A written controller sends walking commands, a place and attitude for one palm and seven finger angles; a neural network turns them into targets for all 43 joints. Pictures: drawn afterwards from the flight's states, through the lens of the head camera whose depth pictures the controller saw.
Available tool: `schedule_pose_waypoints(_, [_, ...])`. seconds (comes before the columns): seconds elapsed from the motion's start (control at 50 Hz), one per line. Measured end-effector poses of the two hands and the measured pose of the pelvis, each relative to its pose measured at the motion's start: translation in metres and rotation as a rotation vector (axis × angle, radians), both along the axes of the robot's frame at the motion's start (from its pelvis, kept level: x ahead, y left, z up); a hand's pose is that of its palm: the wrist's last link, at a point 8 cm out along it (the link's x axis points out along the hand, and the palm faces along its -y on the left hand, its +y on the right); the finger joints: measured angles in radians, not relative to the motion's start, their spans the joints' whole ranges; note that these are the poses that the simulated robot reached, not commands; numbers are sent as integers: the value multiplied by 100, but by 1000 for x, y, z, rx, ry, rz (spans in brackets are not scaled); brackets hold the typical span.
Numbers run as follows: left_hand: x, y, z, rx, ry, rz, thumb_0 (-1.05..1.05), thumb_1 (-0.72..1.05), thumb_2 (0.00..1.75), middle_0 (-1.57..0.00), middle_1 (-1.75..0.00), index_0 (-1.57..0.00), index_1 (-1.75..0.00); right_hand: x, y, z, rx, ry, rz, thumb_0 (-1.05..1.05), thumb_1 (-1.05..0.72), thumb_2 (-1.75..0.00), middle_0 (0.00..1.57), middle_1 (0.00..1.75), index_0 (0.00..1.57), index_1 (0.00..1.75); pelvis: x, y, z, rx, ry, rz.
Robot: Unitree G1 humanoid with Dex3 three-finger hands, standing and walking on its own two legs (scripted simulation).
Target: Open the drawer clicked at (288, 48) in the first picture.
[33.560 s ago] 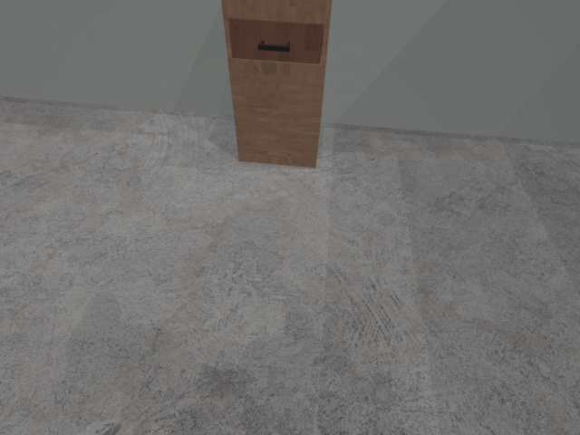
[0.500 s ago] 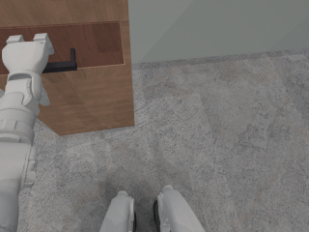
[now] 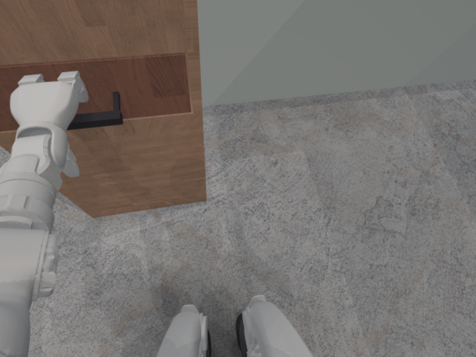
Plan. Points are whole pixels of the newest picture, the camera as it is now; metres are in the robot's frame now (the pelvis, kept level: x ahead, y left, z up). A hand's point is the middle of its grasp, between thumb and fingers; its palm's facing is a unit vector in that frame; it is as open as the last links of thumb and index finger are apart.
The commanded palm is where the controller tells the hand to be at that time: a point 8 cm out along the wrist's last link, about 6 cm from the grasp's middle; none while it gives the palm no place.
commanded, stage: lift the hand off the handle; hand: left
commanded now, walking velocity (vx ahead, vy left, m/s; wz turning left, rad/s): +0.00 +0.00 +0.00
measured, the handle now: (83, 111) +0.56 +0.24 -0.01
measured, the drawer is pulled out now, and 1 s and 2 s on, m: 0.00 0.00 0.00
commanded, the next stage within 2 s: draw the hand back to the body in 1.74 s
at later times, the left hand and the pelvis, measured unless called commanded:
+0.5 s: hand (60, 120) +0.51 +0.26 +0.02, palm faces -0.08 -0.06 -1.00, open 13.2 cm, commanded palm +0.51 +0.25 +0.10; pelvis +0.04 +0.01 +0.03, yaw +0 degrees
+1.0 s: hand (45, 98) +0.51 +0.26 +0.07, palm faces -0.06 -0.04 -1.00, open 13.4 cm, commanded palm +0.50 +0.26 +0.14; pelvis +0.05 +0.01 +0.06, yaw +0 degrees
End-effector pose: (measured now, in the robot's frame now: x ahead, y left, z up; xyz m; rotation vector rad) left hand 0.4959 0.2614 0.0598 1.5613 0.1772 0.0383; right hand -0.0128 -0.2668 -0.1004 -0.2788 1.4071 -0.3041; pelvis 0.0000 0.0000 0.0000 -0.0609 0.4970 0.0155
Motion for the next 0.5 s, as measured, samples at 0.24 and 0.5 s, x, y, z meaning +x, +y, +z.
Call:
schedule_pose_waypoints(0.24, [1, 1, 2, -24, 6, -5, 0, -49, 30, -34, -124, -41, -121, 32, 1, 16, 0, -14, 11, 0, -90, -90, 21, 30, 21, 30, 21, 3, 18, -3, -18, 6])
schedule_pose_waypoints(0.5, [1, 1, 14, -43, -7, 0, 0, -49, 30, -35, -120, -43, -122, 67, 3, 27, 13, -40, 20, 0, -90, -90, 21, 30, 21, 30, 44, 6, 34, -2, -50, 8])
